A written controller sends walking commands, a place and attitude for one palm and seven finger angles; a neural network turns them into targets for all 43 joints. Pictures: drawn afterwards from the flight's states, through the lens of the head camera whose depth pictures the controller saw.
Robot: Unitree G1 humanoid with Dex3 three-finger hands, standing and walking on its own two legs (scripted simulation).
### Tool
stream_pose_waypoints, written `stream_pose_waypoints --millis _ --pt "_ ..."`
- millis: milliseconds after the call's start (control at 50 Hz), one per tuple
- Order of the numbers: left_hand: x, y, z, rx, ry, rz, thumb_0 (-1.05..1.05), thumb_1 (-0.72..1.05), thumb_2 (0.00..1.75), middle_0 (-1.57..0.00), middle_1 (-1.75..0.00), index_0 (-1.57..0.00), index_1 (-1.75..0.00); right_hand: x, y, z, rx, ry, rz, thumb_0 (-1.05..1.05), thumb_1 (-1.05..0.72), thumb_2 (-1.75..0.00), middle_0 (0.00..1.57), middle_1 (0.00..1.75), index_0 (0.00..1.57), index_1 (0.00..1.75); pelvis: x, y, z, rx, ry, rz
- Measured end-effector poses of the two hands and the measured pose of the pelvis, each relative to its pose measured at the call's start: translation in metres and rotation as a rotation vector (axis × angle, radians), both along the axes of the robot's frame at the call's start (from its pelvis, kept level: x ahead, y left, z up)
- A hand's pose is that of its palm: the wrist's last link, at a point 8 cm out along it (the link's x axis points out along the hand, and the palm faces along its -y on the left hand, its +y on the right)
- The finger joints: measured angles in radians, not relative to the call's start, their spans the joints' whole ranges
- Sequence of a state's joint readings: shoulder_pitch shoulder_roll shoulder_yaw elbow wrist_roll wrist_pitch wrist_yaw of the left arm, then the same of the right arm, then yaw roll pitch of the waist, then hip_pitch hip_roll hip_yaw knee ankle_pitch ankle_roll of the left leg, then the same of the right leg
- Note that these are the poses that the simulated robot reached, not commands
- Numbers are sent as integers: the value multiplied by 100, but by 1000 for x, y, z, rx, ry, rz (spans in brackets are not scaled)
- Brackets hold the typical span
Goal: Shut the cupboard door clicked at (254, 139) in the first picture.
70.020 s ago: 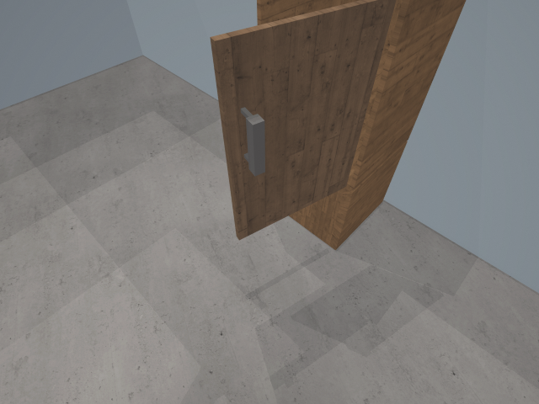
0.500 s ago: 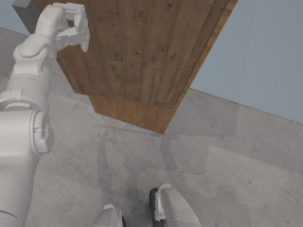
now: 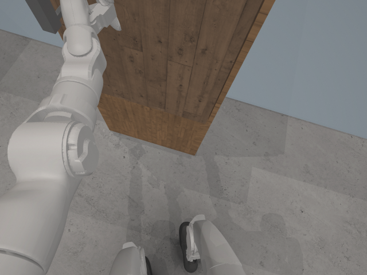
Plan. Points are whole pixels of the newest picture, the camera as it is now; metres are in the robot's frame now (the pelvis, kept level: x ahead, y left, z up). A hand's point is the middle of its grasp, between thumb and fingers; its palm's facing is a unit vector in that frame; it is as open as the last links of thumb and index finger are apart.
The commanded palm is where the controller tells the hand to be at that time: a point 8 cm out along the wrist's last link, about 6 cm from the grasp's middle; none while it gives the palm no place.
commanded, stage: pull the fist back off the door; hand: left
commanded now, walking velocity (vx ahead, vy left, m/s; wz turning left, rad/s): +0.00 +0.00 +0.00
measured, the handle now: out of the picture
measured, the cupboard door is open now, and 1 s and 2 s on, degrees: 0 0 0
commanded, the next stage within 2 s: draw the hand back to the body in 0.66 s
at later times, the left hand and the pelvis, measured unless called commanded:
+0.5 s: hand (114, 53) +0.51 +0.04 +0.11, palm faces -0.04 -1.00 -0.02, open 3.1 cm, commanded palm +0.49 +0.09 +0.13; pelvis +0.00 -0.01 +0.04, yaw -1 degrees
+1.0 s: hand (87, 59) +0.47 +0.07 +0.15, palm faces -0.01 -1.00 -0.05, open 3.1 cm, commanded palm +0.42 +0.13 +0.15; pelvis +0.02 -0.01 +0.05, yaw -3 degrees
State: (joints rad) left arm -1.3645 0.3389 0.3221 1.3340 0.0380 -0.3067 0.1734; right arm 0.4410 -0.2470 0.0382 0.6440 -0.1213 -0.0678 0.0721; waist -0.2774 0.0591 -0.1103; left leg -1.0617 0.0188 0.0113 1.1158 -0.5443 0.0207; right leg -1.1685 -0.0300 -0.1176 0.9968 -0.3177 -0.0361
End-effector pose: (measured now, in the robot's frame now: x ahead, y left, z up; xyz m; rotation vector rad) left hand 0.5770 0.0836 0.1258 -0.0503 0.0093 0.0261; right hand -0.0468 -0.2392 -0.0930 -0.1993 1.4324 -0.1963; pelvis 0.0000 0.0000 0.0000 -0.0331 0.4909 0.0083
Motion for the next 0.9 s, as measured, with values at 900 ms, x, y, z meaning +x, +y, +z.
stream_pose_waypoints --millis 900 --pt "-92 18 15 28 -38 -27 2 90 90 -130 -150 -130 -150 75 -12 22 30 -232 -27 0 -91 -89 21 29 20 30 13 -5 44 42 -197 -50"
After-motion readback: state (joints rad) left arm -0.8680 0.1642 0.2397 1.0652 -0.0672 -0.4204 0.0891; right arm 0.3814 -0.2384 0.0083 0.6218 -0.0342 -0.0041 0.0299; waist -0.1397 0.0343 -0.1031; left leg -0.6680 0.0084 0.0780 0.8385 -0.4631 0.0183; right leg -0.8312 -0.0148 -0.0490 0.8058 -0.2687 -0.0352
